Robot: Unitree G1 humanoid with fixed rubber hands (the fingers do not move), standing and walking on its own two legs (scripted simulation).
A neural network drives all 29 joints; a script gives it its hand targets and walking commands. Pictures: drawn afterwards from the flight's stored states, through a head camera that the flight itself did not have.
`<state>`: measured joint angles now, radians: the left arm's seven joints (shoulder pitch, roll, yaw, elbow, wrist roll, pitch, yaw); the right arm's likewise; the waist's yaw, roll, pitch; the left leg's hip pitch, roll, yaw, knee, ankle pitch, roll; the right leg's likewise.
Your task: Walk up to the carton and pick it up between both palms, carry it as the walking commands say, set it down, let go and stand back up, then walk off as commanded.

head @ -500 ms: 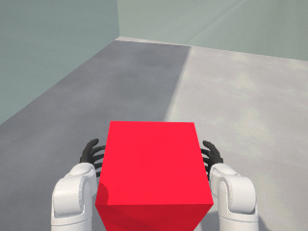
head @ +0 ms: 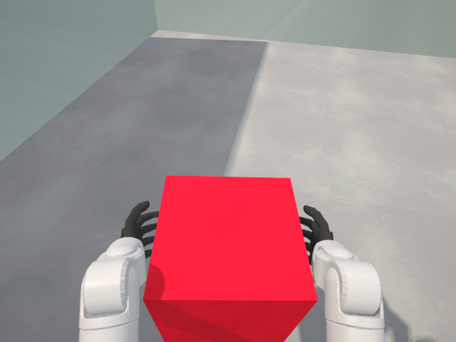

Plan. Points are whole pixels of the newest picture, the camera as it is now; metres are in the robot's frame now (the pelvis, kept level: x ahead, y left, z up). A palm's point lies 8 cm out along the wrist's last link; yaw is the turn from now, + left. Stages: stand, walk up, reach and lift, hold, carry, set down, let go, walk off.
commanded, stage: carry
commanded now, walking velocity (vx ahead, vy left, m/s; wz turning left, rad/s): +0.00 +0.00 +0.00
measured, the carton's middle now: (226, 265) +0.27 +0.00 +0.02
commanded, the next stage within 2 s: none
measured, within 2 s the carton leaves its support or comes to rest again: neither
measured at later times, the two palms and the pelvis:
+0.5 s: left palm (123, 230) +0.32 +0.18 +0.06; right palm (291, 231) +0.31 -0.12 +0.06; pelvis +0.04 +0.03 +0.00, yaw +0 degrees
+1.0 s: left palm (124, 224) +0.34 +0.19 +0.04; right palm (283, 224) +0.34 -0.11 +0.04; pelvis +0.07 +0.04 +0.00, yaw +0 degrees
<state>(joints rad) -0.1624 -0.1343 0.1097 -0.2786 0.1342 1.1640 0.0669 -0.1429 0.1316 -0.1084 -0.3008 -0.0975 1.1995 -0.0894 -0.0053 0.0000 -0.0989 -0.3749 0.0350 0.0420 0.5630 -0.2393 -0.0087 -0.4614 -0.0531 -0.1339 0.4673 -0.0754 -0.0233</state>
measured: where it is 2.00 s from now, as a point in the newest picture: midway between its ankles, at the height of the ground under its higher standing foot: outside the picture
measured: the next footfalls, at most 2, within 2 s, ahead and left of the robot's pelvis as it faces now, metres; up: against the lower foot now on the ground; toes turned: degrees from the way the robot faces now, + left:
none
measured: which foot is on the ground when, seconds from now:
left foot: down 0.00-1.00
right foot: down 0.00-1.00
